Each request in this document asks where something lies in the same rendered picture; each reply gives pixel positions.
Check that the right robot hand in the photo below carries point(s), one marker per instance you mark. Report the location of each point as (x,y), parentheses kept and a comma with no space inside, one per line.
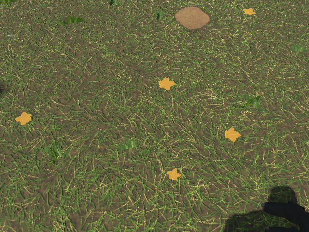
(291,212)

